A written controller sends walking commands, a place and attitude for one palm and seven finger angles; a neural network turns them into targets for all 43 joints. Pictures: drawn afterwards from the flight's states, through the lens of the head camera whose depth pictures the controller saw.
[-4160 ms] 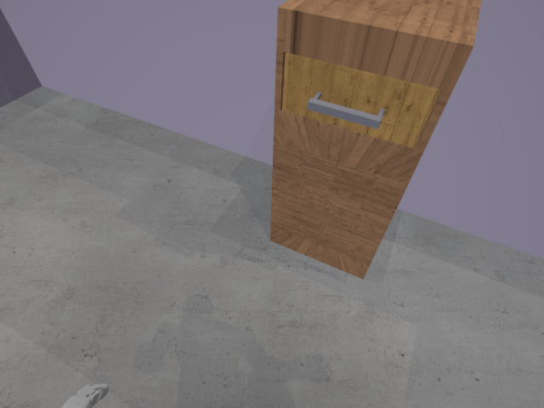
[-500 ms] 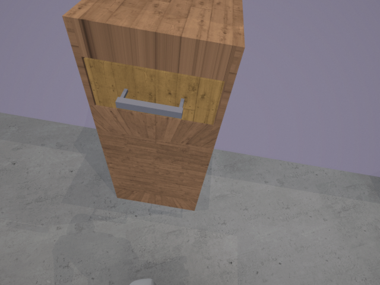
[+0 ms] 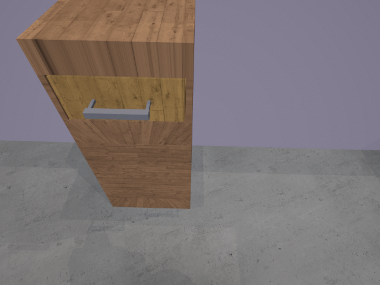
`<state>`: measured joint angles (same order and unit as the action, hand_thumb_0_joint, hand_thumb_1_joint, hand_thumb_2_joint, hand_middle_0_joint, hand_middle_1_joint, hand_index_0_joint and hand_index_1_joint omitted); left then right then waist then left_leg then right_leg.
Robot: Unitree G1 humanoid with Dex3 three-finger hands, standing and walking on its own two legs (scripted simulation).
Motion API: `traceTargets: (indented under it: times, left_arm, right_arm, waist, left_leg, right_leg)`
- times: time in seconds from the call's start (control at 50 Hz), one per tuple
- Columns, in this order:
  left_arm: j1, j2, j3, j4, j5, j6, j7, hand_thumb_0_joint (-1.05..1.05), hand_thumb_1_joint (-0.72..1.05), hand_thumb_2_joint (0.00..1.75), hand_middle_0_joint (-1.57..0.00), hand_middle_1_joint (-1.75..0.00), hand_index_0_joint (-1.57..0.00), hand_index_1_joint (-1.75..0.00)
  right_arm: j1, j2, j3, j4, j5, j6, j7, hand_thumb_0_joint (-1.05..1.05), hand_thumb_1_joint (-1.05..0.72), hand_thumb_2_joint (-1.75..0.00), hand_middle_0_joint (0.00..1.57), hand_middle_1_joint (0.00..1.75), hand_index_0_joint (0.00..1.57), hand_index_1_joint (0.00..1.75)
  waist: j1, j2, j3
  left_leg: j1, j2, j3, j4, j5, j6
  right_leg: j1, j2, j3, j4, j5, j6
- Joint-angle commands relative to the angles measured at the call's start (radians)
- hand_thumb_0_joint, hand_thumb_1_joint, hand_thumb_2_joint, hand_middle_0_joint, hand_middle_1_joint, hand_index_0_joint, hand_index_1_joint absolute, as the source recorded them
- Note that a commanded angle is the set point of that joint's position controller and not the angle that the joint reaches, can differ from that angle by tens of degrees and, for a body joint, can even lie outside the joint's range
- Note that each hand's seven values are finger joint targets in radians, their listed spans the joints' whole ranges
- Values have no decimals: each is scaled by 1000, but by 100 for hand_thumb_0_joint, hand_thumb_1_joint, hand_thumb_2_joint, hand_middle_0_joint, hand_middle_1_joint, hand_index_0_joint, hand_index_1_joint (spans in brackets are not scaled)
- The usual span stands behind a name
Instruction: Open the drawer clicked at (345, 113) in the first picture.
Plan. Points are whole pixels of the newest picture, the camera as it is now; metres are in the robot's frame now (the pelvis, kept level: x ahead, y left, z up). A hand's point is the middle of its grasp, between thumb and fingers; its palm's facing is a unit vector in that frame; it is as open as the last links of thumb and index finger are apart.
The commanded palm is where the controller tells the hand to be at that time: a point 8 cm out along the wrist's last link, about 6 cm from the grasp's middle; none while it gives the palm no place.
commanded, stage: come to a stop and stand still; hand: left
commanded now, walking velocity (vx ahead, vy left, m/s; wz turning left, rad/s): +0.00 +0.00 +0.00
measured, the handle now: (118, 108) +0.58 +0.23 +0.01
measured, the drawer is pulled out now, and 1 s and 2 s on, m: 0.00 0.00 0.00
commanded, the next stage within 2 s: look again from close up in 0.90 s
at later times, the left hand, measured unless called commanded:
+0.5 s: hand out of the picture -0.04 +0.11 -0.17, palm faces +0.10 -0.98 -0.17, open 7.3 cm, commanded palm none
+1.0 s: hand out of the picture -0.06 +0.12 -0.17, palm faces +0.07 -0.98 -0.17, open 7.4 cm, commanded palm none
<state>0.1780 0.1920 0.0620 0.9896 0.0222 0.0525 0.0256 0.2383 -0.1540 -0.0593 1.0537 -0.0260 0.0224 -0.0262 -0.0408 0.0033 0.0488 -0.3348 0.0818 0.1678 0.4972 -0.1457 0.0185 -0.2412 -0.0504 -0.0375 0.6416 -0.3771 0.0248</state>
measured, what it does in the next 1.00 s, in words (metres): steps on the spot: right foot, then left foot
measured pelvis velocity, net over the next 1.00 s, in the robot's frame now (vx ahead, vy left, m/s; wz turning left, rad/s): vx -0.04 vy -0.03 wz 0.02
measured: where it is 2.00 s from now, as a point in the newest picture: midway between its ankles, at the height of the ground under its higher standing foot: outside the picture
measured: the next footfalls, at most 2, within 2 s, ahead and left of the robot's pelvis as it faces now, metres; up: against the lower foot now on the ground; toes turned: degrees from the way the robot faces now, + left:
right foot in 0.02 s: +0.01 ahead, -0.13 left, +0.00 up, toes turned -4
left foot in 0.34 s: -0.02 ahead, +0.09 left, +0.00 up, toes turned +4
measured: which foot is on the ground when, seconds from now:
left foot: down 0.00-0.04, up 0.06-0.32, down 0.34-1.00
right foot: up 0.00-0.00, down 0.02-1.00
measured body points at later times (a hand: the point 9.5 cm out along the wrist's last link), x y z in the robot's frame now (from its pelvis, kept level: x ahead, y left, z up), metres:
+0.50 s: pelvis -0.03 -0.05 +0.01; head -0.02 -0.05 +0.46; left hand -0.05 +0.17 -0.16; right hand -0.02 -0.27 -0.15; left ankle -0.06 +0.09 -0.73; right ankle -0.03 -0.13 -0.73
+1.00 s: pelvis -0.04 -0.03 +0.01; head -0.03 -0.04 +0.46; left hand -0.07 +0.17 -0.15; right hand -0.08 -0.23 -0.15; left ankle -0.06 +0.09 -0.73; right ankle -0.03 -0.13 -0.73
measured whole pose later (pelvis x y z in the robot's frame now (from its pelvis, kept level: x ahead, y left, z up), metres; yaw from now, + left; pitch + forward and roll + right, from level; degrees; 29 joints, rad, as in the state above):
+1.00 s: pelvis -0.04 -0.03 +0.01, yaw +1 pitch -1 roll +0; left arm 0.31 0.12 0.01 1.15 0.01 -0.01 0.03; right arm 0.33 -0.10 0.01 1.17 -0.01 -0.01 -0.04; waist 0.00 0.00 0.02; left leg -0.12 0.03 0.06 0.38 -0.24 -0.01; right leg -0.18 0.00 -0.08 0.39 -0.20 -0.03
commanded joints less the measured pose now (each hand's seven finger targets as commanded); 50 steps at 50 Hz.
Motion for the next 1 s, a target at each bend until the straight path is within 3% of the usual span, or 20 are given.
traceTargets:
  times: [0.0, 0.02, 0.04, 0.06, 0.1, 0.14, 0.2, 0.24, 0.28, 0.32, 0.34, 0.36, 0.38, 0.42, 0.56, 0.68, 0.8, 0.86, 0.96, 0.98]
  left_arm:
    - [150, 141, 7, -3, 14, -43, 13, 0, 90, 90, -20, -30, -20, -30]
    - [87, 170, 5, -24, 8, -42, 15, 0, 90, 90, -20, -30, -20, -30]
    - [47, 148, 1, -32, 6, -44, 17, 0, 90, 90, -20, -30, -20, -30]
    - [15, 130, 4, -32, 5, -48, 19, 0, 90, 90, -20, -30, -20, -30]
    - [-2, 80, -9, -21, -2, -53, 16, 0, 90, 90, -20, -30, -20, -30]
    - [25, 64, -11, -12, -3, -58, 14, 0, 90, 90, -20, -30, -20, -30]
    - [100, 68, -9, 18, -4, -65, 13, 0, 90, 90, -20, -30, -20, -30]
    - [123, 67, -9, 38, -4, -66, 14, 0, 90, 90, -20, -30, -20, -30]
    - [114, 65, -12, 55, -12, -68, 14, 0, 90, 90, -20, -30, -20, -30]
    - [130, 31, -22, 70, -22, -69, 10, 0, 90, 90, -20, -30, -20, -30]
    - [137, 18, -24, 74, -22, -69, 11, 0, 90, 90, -20, -30, -20, -30]
    - [136, 19, -25, 79, -19, -69, 12, 0, 90, 90, -20, -30, -20, -30]
    - [129, 32, -24, 97, -20, -71, 10, 0, 90, 90, -20, -30, -20, -30]
    - [133, 44, -26, 110, -21, -68, 10, 0, 90, 90, -20, -30, -20, -30]
    - [161, 21, -39, 151, -14, -62, 6, 0, 90, 90, -20, -30, -20, -30]
    - [178, 14, -37, 152, -14, -65, 7, 0, 90, 90, -20, -30, -20, -30]
    - [194, 10, -38, 150, -15, -71, 7, 0, 90, 90, -20, -30, -20, -30]
    - [194, 7, -39, 148, -15, -70, 9, 0, 90, 90, -20, -30, -20, -30]
    - [201, -1, -40, 148, -15, -72, 11, 0, 90, 90, -20, -30, -20, -30]
    - [275, 50, -50, 168, -1, -101, 53, 0, 90, 90, -20, -30, -20, -30]
  right_arm:
    - [58, -48, -21, -58, 19, 1, 7, 0, -90, -90, 20, 30, 20, 30]
    - [9, -46, -12, -79, 12, 9, 14, 0, -90, -90, 20, 30, 20, 30]
    - [-9, -56, -16, -75, 10, 18, 17, 0, -90, -90, 20, 30, 20, 30]
    - [5, -53, -14, -60, 5, 26, 15, 0, -90, -90, 20, 30, 20, 30]
    - [66, -53, -11, -11, 4, 22, 14, 0, -90, -90, 20, 30, 20, 30]
    - [88, -41, -7, 6, 8, 16, 12, 0, -90, -90, 20, 30, 20, 30]
    - [57, -37, 2, 2, 8, 9, 3, 0, -90, -90, 20, 30, 20, 30]
    - [60, -28, 8, 10, 10, 4, -3, 0, -90, -90, 20, 30, 20, 30]
    - [104, -25, 17, 38, 12, -6, -10, 0, -90, -90, 20, 30, 20, 30]
    - [124, -51, 23, 63, 14, -25, -17, 0, -90, -90, 20, 30, 20, 30]
    - [112, -64, 23, 64, 12, -29, -22, 0, -90, -90, 20, 30, 20, 30]
    - [104, -70, 24, 67, 11, -27, -25, 0, -90, -90, 20, 30, 20, 30]
    - [108, -60, 30, 78, 10, -30, -28, 0, -90, -90, 20, 30, 20, 30]
    - [93, -59, 34, 82, 13, -31, -26, 0, -90, -90, 20, 30, 20, 30]
    - [88, -47, 45, 87, 10, -22, -25, 0, -90, -90, 20, 30, 20, 30]
    - [116, -48, 48, 85, 9, -27, -22, 0, -90, -90, 20, 30, 20, 30]
    - [136, -43, 52, 86, 10, -36, -20, 0, -90, -90, 20, 30, 20, 30]
    - [148, -38, 52, 91, 11, -36, -19, 0, -90, -90, 20, 30, 20, 30]
    - [164, -32, 54, 97, 13, -42, -21, 0, -90, -90, 20, 30, 20, 30]
    - [18, -75, 52, 20, 20, -62, -1, 0, -90, -90, 20, 30, 20, 30]
  waist:
    - [34, -224, -48]
    - [41, -250, 2]
    - [41, -212, 10]
    - [28, -285, 48]
    - [6, -228, 57]
    - [9, -158, 51]
    - [44, -131, 20]
    - [51, -113, 0]
    - [31, -89, -35]
    - [39, 5, -59]
    - [48, 18, -68]
    - [48, -3, -68]
    - [43, 34, -79]
    - [48, 97, -68]
    - [45, 8, 84]
    - [44, -4, 63]
    - [48, -10, 27]
    - [48, -6, 41]
    - [50, 0, 30]
    - [100, -35, 73]
  left_leg:
    - [-109, 9, -82, 66, -281, -44]
    - [-90, -18, -108, 170, -348, -43]
    - [-53, -7, -145, 244, -329, -32]
    - [-68, -9, -165, 285, -293, -26]
    - [-71, -16, -150, 348, -220, -31]
    - [-50, -16, -140, 339, -215, -35]
    - [-44, -12, -136, 246, -259, -44]
    - [1, -11, -136, 130, -251, -44]
    - [123, -8, -146, -46, -118, -39]
    - [224, 47, -203, -110, 114, -13]
    - [219, 66, -202, -100, 153, -6]
    - [214, 67, -185, -94, 111, -9]
    - [218, 58, -182, -95, 157, -12]
    - [197, 56, -174, -120, 147, -17]
    - [148, 33, -170, -190, -63, -12]
    - [148, 22, -168, -200, -84, -8]
    - [145, 23, -173, -198, -56, -5]
    - [133, 23, -177, -202, -66, -5]
    - [130, 32, -181, -205, -34, -3]
    - [26, 27, -119, 47, -48, -37]
  right_leg:
    - [91, -240, 264, -435, 76, -95]
    - [-54, -307, 299, -480, 52, -152]
    - [-128, -290, 257, -489, -19, -173]
    - [-145, -237, 234, -486, -29, -158]
    - [-90, -172, 137, -443, 96, -147]
    - [-63, -159, 105, -411, 183, -144]
    - [33, -182, 138, -372, 320, -173]
    - [65, -184, 160, -351, 357, -181]
    - [56, -163, 149, -309, 380, -149]
    - [30, -78, 94, -283, 368, -80]
    - [46, -62, 88, -288, 379, -62]
    - [50, -61, 91, -308, 363, -52]
    - [86, -63, 80, -290, 428, -51]
    - [118, -63, 72, -288, 413, -55]
    - [27, -56, 90, -376, 164, -52]
    - [28, -58, 89, -383, 124, -49]
    - [59, -61, 80, -365, 168, -52]
    - [49, -58, 77, -356, 164, -51]
    - [67, -56, 66, -332, 220, -53]
    - [55, -131, 126, -278, 702, -24]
